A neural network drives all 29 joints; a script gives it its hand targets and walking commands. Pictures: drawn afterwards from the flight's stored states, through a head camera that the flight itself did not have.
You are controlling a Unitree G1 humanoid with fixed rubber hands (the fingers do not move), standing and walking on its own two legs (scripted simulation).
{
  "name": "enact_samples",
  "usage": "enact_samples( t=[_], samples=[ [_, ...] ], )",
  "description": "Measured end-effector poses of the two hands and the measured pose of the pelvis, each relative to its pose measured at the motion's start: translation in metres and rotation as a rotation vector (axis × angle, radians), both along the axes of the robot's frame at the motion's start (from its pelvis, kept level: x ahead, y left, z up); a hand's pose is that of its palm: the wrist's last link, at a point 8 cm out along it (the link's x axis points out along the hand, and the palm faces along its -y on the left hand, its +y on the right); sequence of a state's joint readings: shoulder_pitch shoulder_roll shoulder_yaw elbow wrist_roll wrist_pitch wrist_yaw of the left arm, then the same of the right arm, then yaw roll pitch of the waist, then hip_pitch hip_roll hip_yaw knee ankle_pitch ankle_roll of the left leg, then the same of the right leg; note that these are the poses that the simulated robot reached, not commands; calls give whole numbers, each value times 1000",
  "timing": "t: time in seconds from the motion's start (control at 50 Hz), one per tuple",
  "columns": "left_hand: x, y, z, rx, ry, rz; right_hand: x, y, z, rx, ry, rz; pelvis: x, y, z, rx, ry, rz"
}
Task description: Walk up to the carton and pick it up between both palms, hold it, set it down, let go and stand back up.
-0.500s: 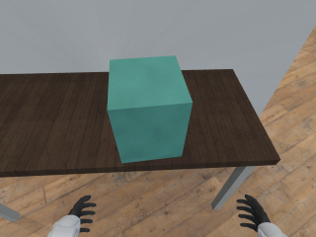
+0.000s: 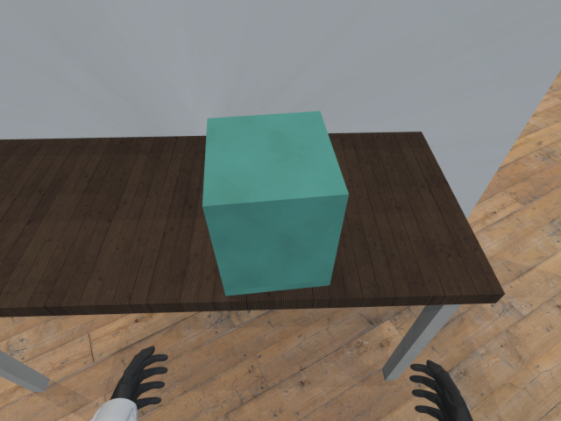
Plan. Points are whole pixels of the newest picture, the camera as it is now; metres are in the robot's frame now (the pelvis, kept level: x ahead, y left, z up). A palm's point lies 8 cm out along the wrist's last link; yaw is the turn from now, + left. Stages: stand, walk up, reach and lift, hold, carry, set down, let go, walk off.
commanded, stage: reach and lift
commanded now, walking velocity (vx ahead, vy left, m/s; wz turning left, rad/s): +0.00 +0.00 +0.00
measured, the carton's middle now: (271, 206) +0.47 +0.03 +0.02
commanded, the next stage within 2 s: none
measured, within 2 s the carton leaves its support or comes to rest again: neither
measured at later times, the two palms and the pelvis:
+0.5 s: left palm (131, 376) +0.20 +0.23 -0.04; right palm (436, 372) +0.19 -0.21 -0.04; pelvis +0.03 +0.00 +0.01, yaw +0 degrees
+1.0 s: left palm (135, 344) +0.23 +0.22 -0.01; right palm (423, 326) +0.24 -0.19 -0.01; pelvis +0.03 +0.00 +0.00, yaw +1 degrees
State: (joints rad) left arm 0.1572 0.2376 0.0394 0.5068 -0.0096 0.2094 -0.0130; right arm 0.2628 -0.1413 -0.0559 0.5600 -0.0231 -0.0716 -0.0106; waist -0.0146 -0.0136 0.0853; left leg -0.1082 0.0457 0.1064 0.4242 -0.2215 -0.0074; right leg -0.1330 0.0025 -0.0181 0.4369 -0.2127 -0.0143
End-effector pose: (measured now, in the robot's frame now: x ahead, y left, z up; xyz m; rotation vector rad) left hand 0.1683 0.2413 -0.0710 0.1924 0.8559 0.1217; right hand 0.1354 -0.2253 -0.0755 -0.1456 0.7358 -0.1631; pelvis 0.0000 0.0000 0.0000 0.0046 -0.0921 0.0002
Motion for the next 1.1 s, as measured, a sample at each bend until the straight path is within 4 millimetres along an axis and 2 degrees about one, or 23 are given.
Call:
enact_samples(
  t=[0.2,0.5,0.88,1.1],
  samples=[
    [10,-8,8,-36,-134,25,33,14,16,38,-81,51,10,3,4,-4,6,2],
    [27,-11,31,-49,-304,31,57,18,31,59,-214,58,31,4,6,-9,13,8],
    [40,-22,57,-82,-522,42,86,28,59,100,-397,76,31,0,5,-10,5,17],
    [76,-22,72,-90,-624,67,127,39,76,135,-476,111,27,1,4,-4,32,19]
  ],
)
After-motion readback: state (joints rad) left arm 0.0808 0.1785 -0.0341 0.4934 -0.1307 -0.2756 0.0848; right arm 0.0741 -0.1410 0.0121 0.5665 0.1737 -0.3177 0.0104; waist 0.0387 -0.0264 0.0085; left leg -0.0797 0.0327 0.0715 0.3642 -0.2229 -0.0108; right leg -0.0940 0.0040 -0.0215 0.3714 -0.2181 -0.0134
